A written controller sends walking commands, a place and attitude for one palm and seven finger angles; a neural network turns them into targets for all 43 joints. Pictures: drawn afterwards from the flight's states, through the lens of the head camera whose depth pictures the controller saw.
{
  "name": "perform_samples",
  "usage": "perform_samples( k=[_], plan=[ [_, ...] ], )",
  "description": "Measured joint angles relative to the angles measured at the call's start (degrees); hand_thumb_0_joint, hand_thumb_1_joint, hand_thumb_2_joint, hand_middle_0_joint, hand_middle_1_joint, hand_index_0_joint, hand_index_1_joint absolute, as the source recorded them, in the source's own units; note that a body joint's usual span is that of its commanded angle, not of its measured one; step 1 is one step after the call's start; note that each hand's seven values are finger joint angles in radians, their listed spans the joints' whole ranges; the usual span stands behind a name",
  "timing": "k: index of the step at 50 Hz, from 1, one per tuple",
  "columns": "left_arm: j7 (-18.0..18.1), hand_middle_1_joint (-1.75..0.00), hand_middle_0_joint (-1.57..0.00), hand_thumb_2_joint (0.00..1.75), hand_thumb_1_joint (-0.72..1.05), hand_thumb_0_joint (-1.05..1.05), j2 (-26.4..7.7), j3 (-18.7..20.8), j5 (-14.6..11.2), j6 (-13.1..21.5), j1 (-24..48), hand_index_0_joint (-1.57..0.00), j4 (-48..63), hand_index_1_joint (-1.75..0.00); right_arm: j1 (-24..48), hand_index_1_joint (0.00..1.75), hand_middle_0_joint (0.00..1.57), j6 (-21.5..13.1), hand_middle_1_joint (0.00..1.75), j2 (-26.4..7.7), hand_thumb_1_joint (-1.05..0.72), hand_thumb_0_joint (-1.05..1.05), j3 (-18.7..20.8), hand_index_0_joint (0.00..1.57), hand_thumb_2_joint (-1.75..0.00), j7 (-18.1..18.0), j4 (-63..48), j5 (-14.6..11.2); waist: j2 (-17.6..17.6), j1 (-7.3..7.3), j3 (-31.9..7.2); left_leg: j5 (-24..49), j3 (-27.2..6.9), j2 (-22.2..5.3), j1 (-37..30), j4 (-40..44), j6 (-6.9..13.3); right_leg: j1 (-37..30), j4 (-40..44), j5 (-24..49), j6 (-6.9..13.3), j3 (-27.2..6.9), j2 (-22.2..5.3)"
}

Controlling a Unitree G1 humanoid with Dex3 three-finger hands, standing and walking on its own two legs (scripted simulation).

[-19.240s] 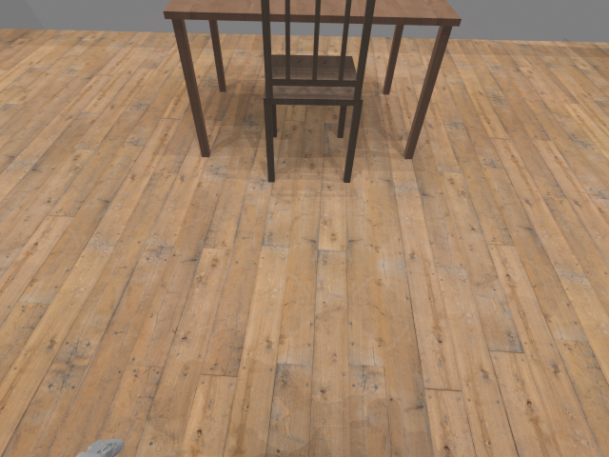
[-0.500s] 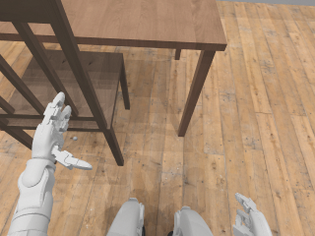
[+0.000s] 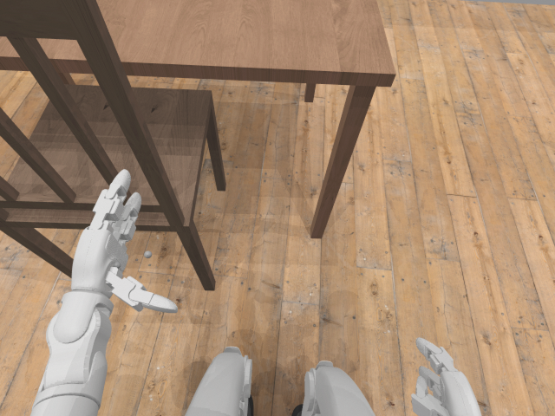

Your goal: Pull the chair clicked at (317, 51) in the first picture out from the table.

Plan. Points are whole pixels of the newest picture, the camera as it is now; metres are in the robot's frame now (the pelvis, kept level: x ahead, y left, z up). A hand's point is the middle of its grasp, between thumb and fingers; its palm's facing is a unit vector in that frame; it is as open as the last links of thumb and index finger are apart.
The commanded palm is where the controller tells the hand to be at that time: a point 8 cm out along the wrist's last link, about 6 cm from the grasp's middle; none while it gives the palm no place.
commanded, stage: aim the fingers beside a spindle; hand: left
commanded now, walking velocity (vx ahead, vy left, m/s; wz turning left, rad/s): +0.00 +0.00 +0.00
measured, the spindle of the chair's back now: (14, 137) +0.48 +0.42 +0.06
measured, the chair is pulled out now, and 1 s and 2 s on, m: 0.00 0.00 0.00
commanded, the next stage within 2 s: push the fingers through the gap in 0.28 s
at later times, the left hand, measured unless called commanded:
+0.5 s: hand (122, 238) +0.34 +0.23 +0.04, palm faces +0.11 -0.99 -0.07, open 16.9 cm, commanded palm +0.32 +0.27 +0.04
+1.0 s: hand (140, 207) +0.39 +0.23 +0.03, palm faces +0.03 -1.00 -0.02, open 16.9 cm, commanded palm +0.37 +0.27 +0.04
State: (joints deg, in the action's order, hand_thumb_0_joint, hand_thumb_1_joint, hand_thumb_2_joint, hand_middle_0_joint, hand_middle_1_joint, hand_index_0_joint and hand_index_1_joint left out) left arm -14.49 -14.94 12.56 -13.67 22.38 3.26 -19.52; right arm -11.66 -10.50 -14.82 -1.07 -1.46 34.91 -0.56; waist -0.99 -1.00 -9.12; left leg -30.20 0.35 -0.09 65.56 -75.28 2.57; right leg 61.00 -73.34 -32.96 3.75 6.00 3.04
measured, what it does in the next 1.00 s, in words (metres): stands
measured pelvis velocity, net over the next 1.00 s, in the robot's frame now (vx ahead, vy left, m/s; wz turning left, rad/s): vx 0.00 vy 0.01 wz -0.01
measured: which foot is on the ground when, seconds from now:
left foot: down 0.00-1.00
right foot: down 0.00-1.00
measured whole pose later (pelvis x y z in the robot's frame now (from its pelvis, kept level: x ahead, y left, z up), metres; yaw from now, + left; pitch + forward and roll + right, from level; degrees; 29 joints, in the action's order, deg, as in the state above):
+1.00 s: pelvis +0.00 +0.01 +0.00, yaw -1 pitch +23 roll -4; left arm -15.6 -19.8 17.3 -12.6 21.5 20.5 -36.1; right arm -13.7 -9.0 -15.3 -1.4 -1.2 37.6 -0.8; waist -1.4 -2.7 -9.5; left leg -29.9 0.5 -0.2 68.1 -75.2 3.3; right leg 63.3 -72.5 -32.1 2.9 5.7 3.2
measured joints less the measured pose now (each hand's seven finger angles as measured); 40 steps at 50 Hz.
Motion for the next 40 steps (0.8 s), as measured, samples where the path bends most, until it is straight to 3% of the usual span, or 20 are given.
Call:
perform_samples(
  k=[5,9,14,18,22,30,35,40],
  plan=[
    [2.59,-0.08,-0.07,0.3,-0.5,-0.01,-2.03,3.35,0.96,2.79,3.4,-0.07,-2.9,-0.08,0.95,0.3,0.2,0.26,0.3,0.16,-0.9,0.01,-0.33,0.2,-0.9,0.05,0.82,0.37,0.39,-0.11,-0.38,0.11,-0.16,-0.05,0.54,-0.39,-0.19,0.58,-0.56,-0.05,0.28,0.2,0.04],
    [0.05,-0.08,-0.06,0.3,-0.5,-0.01,-3.67,3.54,-0.7,0.28,5.45,-0.07,-6.72,-0.08,0.95,0.3,0.2,0.43,0.3,-0.16,-0.9,0.01,-0.37,0.2,-0.9,0.08,0.4,-0.27,-0.21,-0.08,-0.59,0.15,-0.53,0.07,1.59,-1.0,-0.24,1.43,-1.03,-0.11,0.35,0.6,-0.07],
    [-2.9,-0.08,-0.06,0.3,-0.5,-0.01,-1.51,0.45,-1.37,-1.83,2.95,-0.06,-4.13,-0.08,0.28,0.3,0.2,0.17,0.3,-0.27,-0.9,0.01,-0.12,0.2,-0.9,-0.27,0.03,-0.62,-0.38,0.08,-0.38,0.17,-0.38,0.07,1.2,-0.72,-0.08,1.06,-0.67,0.02,0.14,0.41,-0.05],
    [-0.16,-0.08,-0.06,0.3,-0.5,-0.01,-0.7,1.52,0.13,0.26,2.63,-0.07,-2.49,-0.08,0.55,0.3,0.2,0.09,0.3,0.13,-0.9,0.01,-0.26,0.2,-0.9,-0.41,0.33,-0.04,0.32,-0.15,-0.07,0.17,0.02,-0.18,0.61,-0.46,-0.08,0.72,-0.55,0.17,0.14,-0.02,0.17],
    [2.11,-0.08,-0.07,0.3,-0.5,-0.01,-2.39,4.52,0.5,1.69,4.09,-0.07,-3.6,-0.08,0.77,0.3,0.2,0.35,0.3,0.37,-0.9,0.01,-0.39,0.2,-0.9,-0.09,0.39,0.19,0.4,-0.39,-0.2,0.24,-0.06,-0.23,0.87,-0.64,-0.12,0.96,-0.7,0.24,0.2,0.07,0.22],
    [-2.68,-0.08,-0.06,0.3,-0.5,-0.01,-3.78,2.77,-1.09,-1.55,8.44,-0.06,-8.67,-0.08,0.15,0.3,0.2,-0.02,0.3,-0.31,-0.9,0.01,-0.77,0.2,-0.9,-0.79,1.34,-0.79,-0.45,0.03,-0.39,0.61,-0.67,0.16,1.37,-0.47,0.15,0.95,-0.05,0.56,-0.11,0.65,-0.08],
    [-1.66,-0.08,-0.06,0.3,-0.5,-0.01,-3.23,3.64,0.17,-0.96,12.47,-0.07,-11.67,-0.08,0.22,0.3,0.2,-0.44,0.3,-0.27,-0.9,0.01,-0.85,0.2,-0.9,-0.98,1.65,-0.3,0.2,-0.82,-0.06,0.74,-0.44,-0.04,2.06,-0.5,0.26,1.74,-0.02,0.87,-0.21,0.41,0.08],
    [0.37,-0.08,-0.06,0.3,-0.5,-0.01,-4.79,6.1,1.45,0.24,15.69,-0.07,-14.25,-0.08,-0.08,0.3,0.2,0.04,0.3,-0.29,-0.9,0.01,-0.65,0.2,-0.9,-0.34,1.51,0.24,0.42,-1.83,-0.1,0.45,-0.11,-0.28,3.35,-1.12,0.4,3.15,-0.61,0.77,-0.34,0.1,0.28]
  ],
)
